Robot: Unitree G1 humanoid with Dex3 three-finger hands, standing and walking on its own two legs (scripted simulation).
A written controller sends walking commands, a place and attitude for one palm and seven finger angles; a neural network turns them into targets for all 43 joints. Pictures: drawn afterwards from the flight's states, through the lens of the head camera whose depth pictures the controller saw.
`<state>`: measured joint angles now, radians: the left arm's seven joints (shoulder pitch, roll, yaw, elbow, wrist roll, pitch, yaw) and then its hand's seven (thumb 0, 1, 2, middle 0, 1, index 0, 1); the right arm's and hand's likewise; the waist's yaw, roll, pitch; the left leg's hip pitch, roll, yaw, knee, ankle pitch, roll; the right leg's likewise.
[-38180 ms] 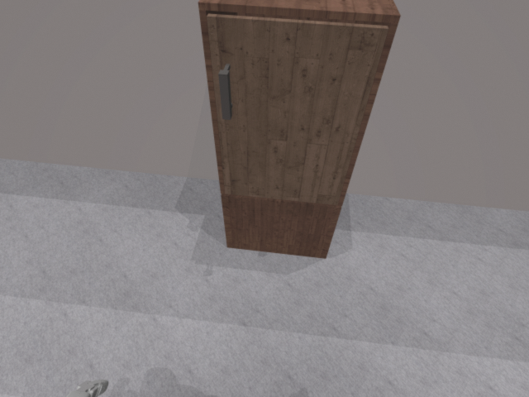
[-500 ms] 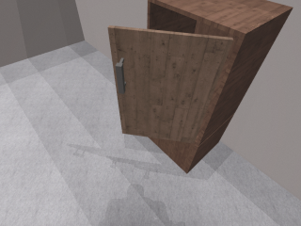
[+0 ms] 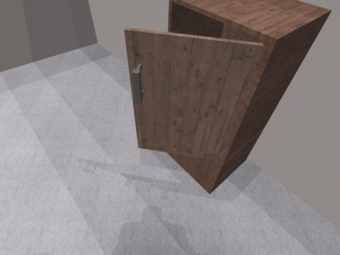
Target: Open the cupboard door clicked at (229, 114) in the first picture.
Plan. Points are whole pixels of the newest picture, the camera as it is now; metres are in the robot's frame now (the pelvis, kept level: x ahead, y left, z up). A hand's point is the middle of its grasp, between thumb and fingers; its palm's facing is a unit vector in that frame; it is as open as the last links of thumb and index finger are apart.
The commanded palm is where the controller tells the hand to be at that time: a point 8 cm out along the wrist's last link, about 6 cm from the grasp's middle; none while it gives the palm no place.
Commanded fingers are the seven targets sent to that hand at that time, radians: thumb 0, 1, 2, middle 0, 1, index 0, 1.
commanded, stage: come to a stop and stand still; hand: left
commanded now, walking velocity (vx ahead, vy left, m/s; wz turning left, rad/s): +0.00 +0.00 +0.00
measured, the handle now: (139, 83) +0.63 +0.15 +0.04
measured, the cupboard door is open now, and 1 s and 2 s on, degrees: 39 39 39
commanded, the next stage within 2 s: look again from close up in 0.12 s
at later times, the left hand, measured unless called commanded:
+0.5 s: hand out of the picture +0.03 +0.19 -0.17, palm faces +0.00 -0.98 -0.21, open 7.3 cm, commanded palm none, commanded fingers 0.00 0.90 0.90 -0.20 -0.30 -0.20 -0.30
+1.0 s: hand out of the picture +0.02 +0.17 -0.18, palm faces +0.01 -0.98 -0.19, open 7.3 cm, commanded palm none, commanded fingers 0.00 0.90 0.90 -0.20 -0.30 -0.20 -0.30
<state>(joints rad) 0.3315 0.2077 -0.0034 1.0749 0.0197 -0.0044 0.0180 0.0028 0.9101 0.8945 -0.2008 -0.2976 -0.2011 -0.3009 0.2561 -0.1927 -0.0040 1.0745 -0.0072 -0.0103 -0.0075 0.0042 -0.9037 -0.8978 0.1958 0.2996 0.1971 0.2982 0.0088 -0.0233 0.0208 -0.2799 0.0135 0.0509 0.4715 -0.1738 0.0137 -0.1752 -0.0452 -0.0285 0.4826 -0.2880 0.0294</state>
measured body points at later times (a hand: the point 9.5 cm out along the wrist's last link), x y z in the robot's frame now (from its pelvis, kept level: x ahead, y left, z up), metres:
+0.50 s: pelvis +0.01 +0.00 +0.00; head +0.02 +0.01 +0.45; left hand +0.03 +0.24 -0.16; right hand +0.05 -0.25 -0.15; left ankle +0.05 +0.11 -0.74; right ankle -0.02 -0.14 -0.74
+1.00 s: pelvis +0.03 -0.01 +0.00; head +0.03 +0.00 +0.45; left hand +0.02 +0.23 -0.16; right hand +0.06 -0.24 -0.15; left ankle +0.05 +0.11 -0.74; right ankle -0.02 -0.14 -0.74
